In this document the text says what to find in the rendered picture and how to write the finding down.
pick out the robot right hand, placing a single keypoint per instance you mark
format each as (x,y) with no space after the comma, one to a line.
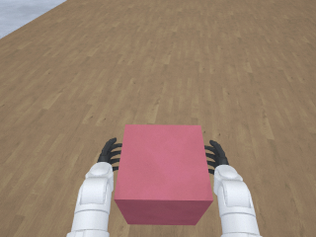
(218,156)

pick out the robot left hand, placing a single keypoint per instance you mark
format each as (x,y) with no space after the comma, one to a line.
(107,153)

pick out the carton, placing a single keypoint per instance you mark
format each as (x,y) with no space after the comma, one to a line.
(163,176)

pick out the robot left forearm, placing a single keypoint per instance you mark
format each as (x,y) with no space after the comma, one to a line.
(93,205)

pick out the robot right forearm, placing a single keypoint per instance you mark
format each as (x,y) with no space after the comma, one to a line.
(236,209)

